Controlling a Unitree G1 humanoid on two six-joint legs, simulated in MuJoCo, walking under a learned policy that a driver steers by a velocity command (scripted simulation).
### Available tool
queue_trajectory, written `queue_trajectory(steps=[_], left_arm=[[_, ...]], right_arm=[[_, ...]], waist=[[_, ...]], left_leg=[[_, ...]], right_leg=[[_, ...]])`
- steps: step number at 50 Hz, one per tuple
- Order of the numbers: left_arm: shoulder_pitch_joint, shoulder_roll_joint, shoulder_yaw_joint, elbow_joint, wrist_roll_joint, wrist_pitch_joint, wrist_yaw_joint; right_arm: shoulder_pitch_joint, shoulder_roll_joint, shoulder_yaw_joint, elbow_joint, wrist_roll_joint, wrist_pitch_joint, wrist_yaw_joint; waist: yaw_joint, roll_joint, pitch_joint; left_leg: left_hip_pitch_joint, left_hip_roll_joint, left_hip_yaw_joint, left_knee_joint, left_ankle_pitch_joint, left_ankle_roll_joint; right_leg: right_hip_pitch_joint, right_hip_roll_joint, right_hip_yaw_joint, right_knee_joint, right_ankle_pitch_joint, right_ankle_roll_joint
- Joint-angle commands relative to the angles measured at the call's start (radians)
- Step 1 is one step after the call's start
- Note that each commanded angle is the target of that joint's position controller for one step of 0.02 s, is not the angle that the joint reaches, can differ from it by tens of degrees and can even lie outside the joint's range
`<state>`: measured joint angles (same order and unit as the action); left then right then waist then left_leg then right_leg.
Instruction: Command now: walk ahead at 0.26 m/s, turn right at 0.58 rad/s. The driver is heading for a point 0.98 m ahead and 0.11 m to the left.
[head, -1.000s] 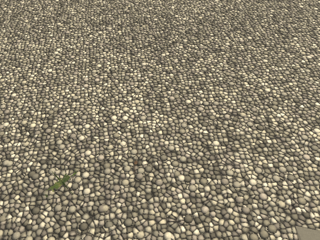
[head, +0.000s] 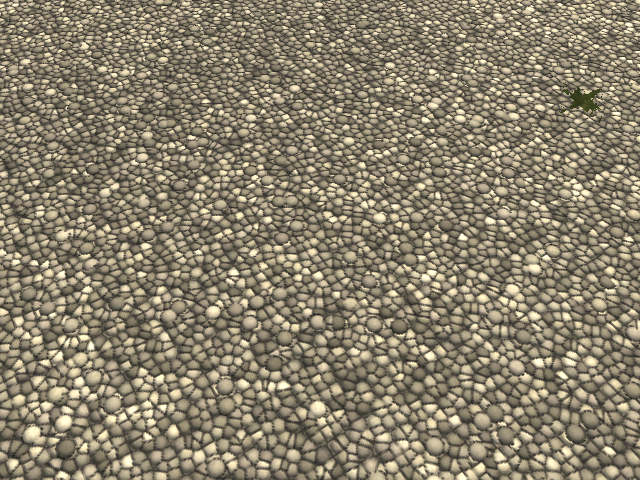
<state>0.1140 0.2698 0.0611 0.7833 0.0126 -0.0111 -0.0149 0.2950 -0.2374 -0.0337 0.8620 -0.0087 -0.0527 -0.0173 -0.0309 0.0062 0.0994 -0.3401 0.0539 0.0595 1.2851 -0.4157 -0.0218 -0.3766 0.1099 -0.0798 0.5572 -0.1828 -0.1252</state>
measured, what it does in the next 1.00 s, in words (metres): walks ahead: left foot, then right foot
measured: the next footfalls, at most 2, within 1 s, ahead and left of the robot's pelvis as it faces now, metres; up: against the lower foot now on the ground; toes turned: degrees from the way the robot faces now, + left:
left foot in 0.44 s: +0.23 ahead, +0.12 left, +0.00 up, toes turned -10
right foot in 0.86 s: +0.16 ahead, -0.08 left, +0.00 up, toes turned +9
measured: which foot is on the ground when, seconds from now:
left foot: up 0.00-0.42, down 0.44-0.86, up 0.88-1.00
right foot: down 0.00-0.44, up 0.46-0.84, down 0.86-1.00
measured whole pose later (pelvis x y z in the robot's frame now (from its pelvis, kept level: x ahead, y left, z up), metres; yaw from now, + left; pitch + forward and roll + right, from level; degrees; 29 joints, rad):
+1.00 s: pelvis +0.12 +0.01 +0.02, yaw +8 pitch +0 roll +1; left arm 0.22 0.27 0.02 0.80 0.03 0.02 0.05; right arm 0.19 -0.33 -0.10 0.82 -0.02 0.07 0.01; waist -0.01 0.06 0.05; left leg -0.49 -0.11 -0.10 1.00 -0.40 -0.01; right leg -0.19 0.03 -0.01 0.41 -0.23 -0.05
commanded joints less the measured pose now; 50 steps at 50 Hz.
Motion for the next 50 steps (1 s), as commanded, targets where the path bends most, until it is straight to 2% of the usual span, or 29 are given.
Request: queue_trajectory(steps=[1,2,4,5,9,12,15,19,20,21,22,23,24,25,27,28,30,34,38,40,42,43,44,45,46,47,48,49,50], left_arm=[[0.093,0.108,0.032,-0.022,-0.019,-0.007,0.022],[0.097,0.11,0.029,-0.023,-0.017,-0.014,0.017],[0.117,0.146,0.038,-0.016,-0.009,-0.023,0.011],[0.127,0.156,0.041,-0.017,-0.006,-0.023,0.01],[0.179,0.157,0.041,-0.014,-0.008,-0.006,0.019],[0.214,0.149,0.037,-0.01,-0.002,0.003,0.025],[0.239,0.142,0.032,-0.002,0.009,0.009,0.03],[0.206,0.098,0.005,0.01,0.017,0.012,0.038],[0.188,0.087,-0.005,0.015,0.012,0.01,0.043],[0.169,0.086,-0.012,0.019,0.002,0.007,0.048],[0.199,0.08,-0.018,0.013,0.005,-0.002,0.05],[0.287,0.083,-0.013,0.02,0.014,0.003,0.054],[0.284,0.1,-0.009,0.046,0.007,0.027,0.062],[0.209,0.131,-0.002,0.034,0.008,0.038,0.065],[0.137,0.125,0.003,0.021,0.005,0.05,0.053],[0.131,0.117,0.002,0.016,0.005,0.056,0.046],[0.125,0.097,-0.003,0.017,0.005,0.058,0.044],[0.074,0.076,-0.009,-0.004,-0.001,0.056,0.052],[0.07,0.081,-0.012,-0.019,-0.007,0.045,0.058],[0.108,0.086,-0.012,-0.015,-0.011,0.036,0.06],[0.19,0.086,-0.011,0.004,-0.009,0.024,0.067],[0.199,0.135,0.001,0.003,0.001,0.018,0.076],[0.166,0.245,0.022,-0.026,0.018,0.019,0.081],[0.078,0.268,0.03,-0.047,0.03,0.023,0.073],[0.051,0.189,0.009,-0.06,0.029,0.02,0.069],[0.005,0.132,-0.007,-0.068,0.02,0.017,0.066],[-0.019,0.116,-0.013,-0.08,0.015,0.013,0.065],[-0.015,0.115,-0.013,-0.085,0.013,0.011,0.068],[0.013,0.115,-0.013,-0.083,0.013,0.01,0.067]], right_arm=[[0.029,-0.122,-0.026,-0.083,-0.027,0.009,-0.002],[0.046,-0.114,-0.027,-0.083,-0.034,0.028,0.0],[0.051,-0.093,-0.024,-0.092,-0.03,0.05,0.003],[0.035,-0.09,-0.023,-0.101,-0.028,0.054,0.003],[-0.078,-0.105,-0.023,-0.147,-0.022,0.067,-0.002],[-0.13,-0.109,-0.019,-0.159,-0.015,0.072,-0.004],[-0.165,-0.115,-0.016,-0.165,-0.009,0.07,-0.008],[-0.129,-0.094,-0.005,-0.136,-0.002,0.06,-0.01],[-0.1,-0.08,-0.002,-0.12,-0.001,0.057,-0.01],[-0.062,-0.071,0.002,-0.103,-0.005,0.05,-0.012],[-0.045,-0.126,-0.007,-0.099,-0.013,0.039,-0.019],[-0.053,-0.208,-0.018,-0.117,-0.01,0.036,-0.017],[-0.058,-0.172,-0.008,-0.106,0.004,0.046,-0.009],[-0.039,-0.162,-0.008,-0.103,0.0,0.047,0.004],[-0.05,-0.19,-0.022,-0.091,-0.001,0.057,0.008],[-0.06,-0.208,-0.034,-0.091,0.004,0.064,0.002],[-0.082,-0.197,-0.043,-0.096,0.006,0.074,0.003],[-0.054,-0.195,-0.061,-0.087,-0.001,0.084,0.009],[-0.071,-0.208,-0.077,-0.092,-0.011,0.095,0.018],[-0.102,-0.213,-0.083,-0.099,-0.011,0.104,0.025],[-0.149,-0.211,-0.085,-0.11,-0.001,0.113,0.026],[-0.141,-0.181,-0.077,-0.12,0.006,0.112,0.024],[-0.105,-0.113,-0.063,-0.142,0.018,0.105,0.023],[-0.107,-0.171,-0.076,-0.125,-0.011,0.102,0.011],[-0.101,-0.208,-0.088,-0.112,-0.018,0.102,0.011],[-0.064,-0.197,-0.09,-0.089,-0.019,0.106,0.018],[-0.031,-0.187,-0.089,-0.073,-0.02,0.114,0.024],[-0.016,-0.181,-0.087,-0.065,-0.02,0.12,0.033],[-0.025,-0.178,-0.084,-0.066,-0.017,0.123,0.04]], waist=[[0.007,0.027,-0.116],[-0.006,0.017,-0.13],[-0.017,0.003,-0.16],[-0.012,-0.004,-0.171],[0.027,-0.058,-0.175],[0.055,-0.078,-0.167],[0.076,-0.089,-0.149],[0.067,-0.093,-0.134],[0.046,-0.084,-0.128],[0.013,-0.063,-0.123],[0.029,0.018,-0.162],[0.082,0.168,-0.175],[0.055,0.213,-0.208],[0.027,0.169,-0.161],[0.035,0.111,-0.129],[0.045,0.114,-0.114],[0.051,0.11,-0.122],[0.021,0.126,-0.145],[0.011,0.15,-0.164],[0.027,0.161,-0.167],[0.075,0.146,-0.155],[0.07,0.064,-0.135],[0.04,-0.185,-0.142],[0.037,-0.193,-0.078],[0.009,-0.103,-0.06],[-0.027,-0.076,-0.048],[-0.042,-0.096,-0.056],[-0.034,-0.13,-0.065],[-0.018,-0.135,-0.073]], left_leg=[[-0.217,0.046,-0.088,-0.039,0.033,-0.014],[-0.182,0.037,-0.085,-0.078,0.036,-0.022],[-0.168,0.021,-0.07,-0.143,0.07,-0.035],[-0.174,0.017,-0.067,-0.171,0.094,-0.038],[-0.222,0.007,-0.076,-0.283,0.182,-0.042],[-0.235,0.002,-0.084,-0.365,0.211,-0.03],[-0.215,-0.014,-0.087,-0.437,0.177,-0.011],[-0.035,-0.04,-0.066,-0.637,0.126,0.036],[0.056,-0.043,-0.063,-0.752,0.172,0.05],[0.182,-0.035,-0.081,-0.919,0.32,0.063],[0.3,0.072,-0.224,-0.945,0.576,0.086],[0.346,0.257,-0.407,-0.887,1.007,0.186],[0.288,0.317,-0.499,-0.899,1.038,0.317],[0.268,0.29,-0.53,-0.937,0.935,0.331],[0.235,0.202,-0.469,-0.964,0.701,0.278],[0.21,0.169,-0.442,-0.98,0.623,0.256],[0.194,0.115,-0.406,-0.989,0.532,0.232],[0.192,0.093,-0.435,-0.994,0.406,0.241],[0.146,0.083,-0.499,-1.0,0.32,0.226],[0.102,0.07,-0.526,-0.997,0.297,0.201],[0.01,0.026,-0.523,-0.968,0.203,0.14],[-0.076,-0.038,-0.478,-0.903,0.056,0.082],[-0.209,-0.18,-0.299,-0.668,-0.092,0.029],[-0.222,-0.202,-0.174,-0.441,-0.129,0.016],[-0.159,-0.151,-0.194,-0.304,-0.091,0.02],[-0.14,-0.146,-0.183,-0.227,-0.038,0.021],[-0.151,-0.141,-0.167,-0.168,0.002,0.015],[-0.174,-0.137,-0.147,-0.126,0.015,0.004],[-0.193,-0.13,-0.131,-0.128,0.015,-0.009]], right_leg=[[0.263,-0.298,0.317,-0.227,0.746,-0.183],[0.233,-0.283,0.301,-0.227,0.791,-0.174],[0.208,-0.253,0.275,-0.218,0.86,-0.165],[0.206,-0.242,0.273,-0.214,0.862,-0.155],[0.23,-0.213,0.305,-0.195,0.773,-0.102],[0.283,-0.228,0.334,-0.189,0.715,-0.081],[0.329,-0.251,0.363,-0.163,0.734,-0.086],[0.313,-0.264,0.345,-0.126,0.734,-0.07],[0.287,-0.257,0.338,-0.11,0.681,-0.051],[0.239,-0.238,0.324,-0.08,0.588,-0.012],[0.191,-0.185,0.295,-0.024,0.398,0.034],[0.124,-0.079,0.213,0.073,-0.095,0.062],[0.121,-0.035,0.149,0.116,-0.352,0.079],[0.066,-0.028,0.149,0.198,-0.413,0.088],[0.006,-0.027,0.149,0.33,-0.384,0.115],[-0.011,-0.037,0.149,0.363,-0.351,0.129],[-0.026,-0.04,0.135,0.38,-0.307,0.153],[-0.042,-0.045,0.123,0.304,-0.29,0.17],[0.032,-0.038,0.125,0.182,-0.261,0.151],[0.112,-0.025,0.123,0.078,-0.239,0.132],[0.256,-0.018,0.111,-0.15,-0.123,0.104],[0.315,-0.111,0.206,-0.285,-0.161,0.078],[0.352,-0.388,0.517,-0.401,-0.306,-0.004],[0.167,-0.5,0.589,-0.42,-0.24,-0.094],[0.097,-0.464,0.52,-0.386,-0.109,-0.108],[0.081,-0.395,0.407,-0.357,-0.01,-0.082],[0.118,-0.341,0.32,-0.333,0.067,-0.057],[0.161,-0.318,0.265,-0.31,0.159,-0.053],[0.207,-0.309,0.231,-0.288,0.243,-0.056]])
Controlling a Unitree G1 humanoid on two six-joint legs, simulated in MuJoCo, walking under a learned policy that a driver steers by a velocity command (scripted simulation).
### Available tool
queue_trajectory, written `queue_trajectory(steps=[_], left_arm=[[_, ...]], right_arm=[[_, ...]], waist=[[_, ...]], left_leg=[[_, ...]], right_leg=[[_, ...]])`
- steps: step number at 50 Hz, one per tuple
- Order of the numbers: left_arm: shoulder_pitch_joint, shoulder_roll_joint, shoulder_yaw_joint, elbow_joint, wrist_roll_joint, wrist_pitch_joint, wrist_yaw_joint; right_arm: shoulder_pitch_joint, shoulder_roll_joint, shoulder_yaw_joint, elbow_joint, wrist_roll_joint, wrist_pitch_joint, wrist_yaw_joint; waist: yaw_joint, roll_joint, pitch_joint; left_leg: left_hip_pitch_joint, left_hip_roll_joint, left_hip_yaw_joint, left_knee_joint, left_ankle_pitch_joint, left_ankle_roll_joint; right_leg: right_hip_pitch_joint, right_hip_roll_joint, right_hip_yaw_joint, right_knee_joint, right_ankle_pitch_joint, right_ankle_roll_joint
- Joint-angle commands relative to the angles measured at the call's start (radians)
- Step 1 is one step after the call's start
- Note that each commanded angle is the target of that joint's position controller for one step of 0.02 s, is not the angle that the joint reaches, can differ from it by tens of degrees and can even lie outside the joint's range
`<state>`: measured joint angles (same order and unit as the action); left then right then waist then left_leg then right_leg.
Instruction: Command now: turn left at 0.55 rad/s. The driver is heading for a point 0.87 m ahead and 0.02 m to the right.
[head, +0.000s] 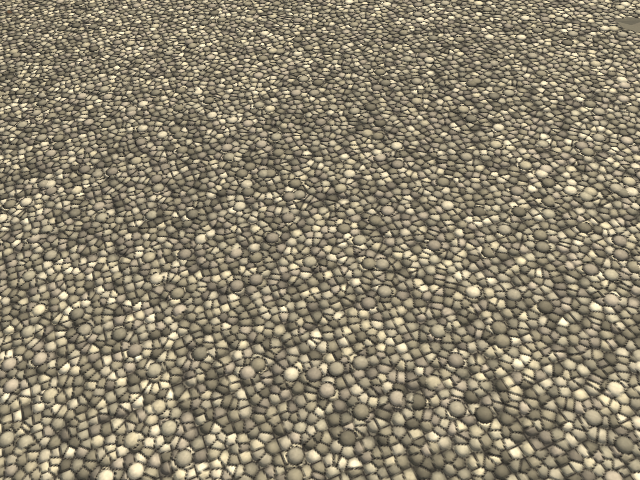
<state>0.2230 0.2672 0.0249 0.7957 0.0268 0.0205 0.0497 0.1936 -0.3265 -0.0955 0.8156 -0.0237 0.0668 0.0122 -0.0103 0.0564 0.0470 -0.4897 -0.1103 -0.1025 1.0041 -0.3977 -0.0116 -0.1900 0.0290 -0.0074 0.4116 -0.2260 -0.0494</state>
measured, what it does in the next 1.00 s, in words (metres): walks ahead: left foot, then right foot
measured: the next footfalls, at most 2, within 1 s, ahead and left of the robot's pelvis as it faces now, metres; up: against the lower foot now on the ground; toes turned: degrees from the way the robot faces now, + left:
left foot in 0.34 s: -0.01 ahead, +0.12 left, +0.00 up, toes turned +12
right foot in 0.94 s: +0.32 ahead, -0.07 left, +0.00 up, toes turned -5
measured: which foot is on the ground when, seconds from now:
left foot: up 0.00-0.32, down 0.34-0.96, up 0.98-1.00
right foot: down 0.00-0.34, up 0.36-0.92, down 0.94-1.00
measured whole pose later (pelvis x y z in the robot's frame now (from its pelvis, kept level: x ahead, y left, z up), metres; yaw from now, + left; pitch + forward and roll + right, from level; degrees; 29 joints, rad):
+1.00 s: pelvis +0.20 +0.00 -0.03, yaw -3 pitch +1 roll +0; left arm 0.10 0.27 0.06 0.75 0.03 -0.02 -0.05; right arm 0.39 -0.25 -0.03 0.95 -0.02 -0.06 0.00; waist -0.04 0.01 0.07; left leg -0.12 0.07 0.10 1.01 -0.45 0.01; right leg -0.48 0.06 -0.09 0.66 -0.20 -0.12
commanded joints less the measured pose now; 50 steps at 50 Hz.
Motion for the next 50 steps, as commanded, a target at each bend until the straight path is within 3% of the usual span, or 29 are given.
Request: queue_trajectory(steps=[1,4,6,12,14,15,16,17,18,19,20,21,22,24,26,28,32,37,41,43,44,45,46,47,48,49,50], left_arm=[[-0.059,0.122,0.026,-0.088,-0.001,-0.022,0.002],[0.04,0.147,0.039,-0.061,-0.003,-0.022,0.001],[0.056,0.159,0.047,-0.055,-0.001,-0.021,-0.003],[0.021,0.189,0.064,-0.057,0.005,-0.019,-0.028],[0.016,0.198,0.068,-0.052,0.001,-0.015,-0.033],[0.002,0.198,0.069,-0.049,-0.007,-0.011,-0.034],[0.012,0.19,0.067,-0.04,-0.012,-0.007,-0.035],[0.044,0.137,0.054,-0.05,-0.008,-0.002,-0.04],[0.006,0.057,0.028,-0.112,-0.001,0.006,-0.035],[-0.039,0.121,0.039,-0.108,0.012,0.017,-0.027],[-0.039,0.131,0.044,-0.092,0.004,0.019,-0.042],[-0.023,0.131,0.046,-0.067,-0.002,0.012,-0.06],[-0.014,0.143,0.052,-0.051,0.005,0.007,-0.075],[0.031,0.143,0.056,-0.008,0.01,0.001,-0.091],[0.03,0.121,0.054,0.005,-0.001,-0.006,-0.097],[0.009,0.114,0.058,0.006,-0.006,-0.011,-0.096],[-0.016,0.098,0.062,0.007,0.008,-0.016,-0.094],[-0.11,0.057,0.048,-0.032,0.012,-0.025,-0.109],[-0.214,0.033,0.03,-0.101,0.012,-0.03,-0.13],[-0.213,0.032,0.028,-0.117,0.011,-0.03,-0.13],[-0.181,0.038,0.031,-0.114,0.011,-0.03,-0.126],[-0.113,0.053,0.04,-0.1,0.011,-0.032,-0.119],[0.011,0.076,0.054,-0.067,0.013,-0.039,-0.112],[0.177,0.119,0.076,-0.014,0.022,-0.047,-0.099],[0.261,0.24,0.111,-0.009,0.031,-0.047,-0.079],[0.238,0.282,0.116,-0.027,-0.002,-0.043,-0.078],[0.197,0.262,0.112,-0.007,-0.016,-0.038,-0.074]], right_arm=[[0.05,-0.082,-0.018,-0.029,0.001,0.006,0.015],[-0.024,-0.065,-0.006,-0.062,0.007,0.011,0.025],[-0.047,-0.058,0.0,-0.076,0.011,0.015,0.03],[-0.066,-0.042,0.013,-0.114,0.027,0.015,0.035],[-0.052,-0.038,0.015,-0.118,0.028,0.009,0.034],[-0.019,-0.029,0.018,-0.109,0.022,0.002,0.029],[0.01,-0.04,0.018,-0.099,0.008,-0.01,0.019],[0.041,-0.12,0.004,-0.099,-0.011,-0.027,0.006],[0.074,-0.248,-0.024,-0.103,0.004,-0.033,0.002],[0.15,-0.212,-0.026,-0.071,0.013,-0.033,-0.003],[0.103,-0.122,0.005,-0.066,0.008,-0.032,-0.005],[0.032,-0.053,0.03,-0.068,0.002,-0.03,-0.008],[0.009,-0.039,0.04,-0.066,0.002,-0.037,-0.016],[0.039,-0.059,0.039,-0.047,-0.002,-0.062,-0.02],[0.084,-0.079,0.033,-0.023,-0.005,-0.09,-0.018],[0.11,-0.078,0.032,-0.005,-0.007,-0.108,-0.02],[0.142,-0.057,0.037,0.024,-0.002,-0.129,-0.028],[0.182,-0.041,0.039,0.063,-0.005,-0.147,-0.028],[0.226,-0.047,0.039,0.097,-0.007,-0.154,-0.027],[0.224,-0.064,0.037,0.107,-0.007,-0.15,-0.029],[0.216,-0.078,0.036,0.108,-0.006,-0.149,-0.031],[0.212,-0.097,0.032,0.111,-0.006,-0.145,-0.032],[0.211,-0.112,0.03,0.111,-0.003,-0.137,-0.034],[0.206,-0.112,0.033,0.1,0.0,-0.135,-0.033],[0.235,-0.017,0.057,0.043,0.018,-0.142,-0.018],[0.184,-0.033,0.05,-0.006,0.011,-0.156,-0.006],[0.065,-0.071,0.039,-0.032,0.004,-0.161,-0.003]], waist=[[-0.016,-0.182,-0.025],[0.042,-0.19,-0.043],[0.054,-0.202,-0.051],[0.048,-0.238,-0.074],[0.038,-0.239,-0.083],[0.009,-0.218,-0.088],[-0.016,-0.163,-0.093],[-0.015,0.047,-0.116],[-0.022,0.225,-0.105],[-0.082,0.122,-0.124],[-0.046,0.08,-0.063],[-0.014,0.077,-0.001],[-0.006,0.117,0.035],[-0.003,0.074,0.03],[-0.01,0.029,0.032],[-0.02,0.036,0.058],[-0.024,0.014,0.082],[-0.042,0.008,0.112],[-0.056,0.027,0.121],[-0.04,0.031,0.101],[-0.018,0.04,0.069],[0.017,0.05,0.012],[0.073,0.046,-0.073],[0.148,0.004,-0.174],[0.151,-0.198,-0.294],[0.129,-0.235,-0.379],[0.132,-0.122,-0.242]], left_leg=[[-0.065,0.041,0.042,0.131,-0.003,-0.03],[-0.1,0.061,0.059,0.029,-0.027,-0.052],[-0.073,0.073,0.076,-0.04,-0.05,-0.05],[0.132,0.081,0.162,-0.262,-0.074,-0.003],[0.199,0.074,0.174,-0.375,-0.04,0.018],[0.271,0.064,0.18,-0.5,0.051,0.034],[0.371,0.07,0.144,-0.661,0.201,0.048],[0.52,0.256,-0.112,-0.765,0.273,0.082],[0.524,0.504,-0.393,-0.741,0.542,0.241],[0.508,0.497,-0.368,-0.742,0.366,0.316],[0.473,0.434,-0.296,-0.797,0.108,0.293],[0.428,0.365,-0.237,-0.859,-0.087,0.234],[0.436,0.323,-0.205,-0.897,-0.1,0.201],[0.469,0.301,-0.131,-0.903,0.023,0.183],[0.502,0.32,-0.089,-0.906,0.076,0.178],[0.522,0.337,-0.061,-0.924,0.06,0.175],[0.558,0.371,-0.018,-0.943,0.089,0.195],[0.565,0.37,0.096,-0.924,0.246,0.197],[0.572,0.381,0.184,-0.872,0.47,0.184],[0.58,0.382,0.23,-0.805,0.658,0.164],[0.575,0.377,0.259,-0.731,0.865,0.153],[0.57,0.375,0.285,-0.604,1.067,0.143],[0.534,0.365,0.308,-0.416,1.141,0.13],[0.392,0.336,0.325,-0.17,0.99,0.102],[0.034,0.235,0.326,0.212,0.4,0.051],[-0.161,0.076,0.146,0.424,-0.119,0.029],[-0.249,0.14,0.044,0.441,-0.017,0.043]], right_leg=[[0.071,-0.231,0.141,-0.125,0.342,-0.138],[0.209,-0.273,0.136,-0.089,0.439,-0.163],[0.231,-0.294,0.121,-0.076,0.46,-0.169],[0.138,-0.315,0.037,-0.02,0.513,-0.153],[0.115,-0.318,0.027,0.022,0.501,-0.136],[0.079,-0.302,0.003,0.069,0.455,-0.109],[0.007,-0.28,-0.03,0.139,0.354,-0.057],[-0.173,-0.203,-0.105,0.344,0.079,0.013],[-0.373,-0.029,-0.122,0.473,-0.403,0.057],[-0.38,-0.069,-0.007,0.597,-0.404,0.055],[-0.403,-0.09,0.015,0.606,-0.316,0.045],[-0.397,-0.105,0.018,0.555,-0.224,0.041],[-0.406,-0.1,0.003,0.541,-0.157,0.044],[-0.4,-0.084,0.005,0.578,-0.069,0.042],[-0.438,-0.065,0.045,0.597,-0.033,0.032],[-0.501,-0.048,0.092,0.602,-0.009,0.032],[-0.596,-0.056,0.106,0.585,0.033,0.054],[-0.622,-0.078,0.048,0.477,0.089,0.053],[-0.545,-0.085,-0.05,0.324,0.077,0.003],[-0.455,-0.056,-0.101,0.257,0.031,-0.04],[-0.369,-0.021,-0.132,0.238,-0.002,-0.065],[-0.259,0.024,-0.155,0.23,-0.037,-0.091],[-0.095,0.068,-0.158,0.196,-0.041,-0.117],[0.156,0.067,-0.101,0.13,-0.033,-0.153],[0.461,-0.226,0.35,0.04,-0.299,-0.266],[0.52,-0.404,0.836,-0.141,-0.228,-0.349],[0.439,-0.353,0.68,-0.147,-0.14,-0.315]])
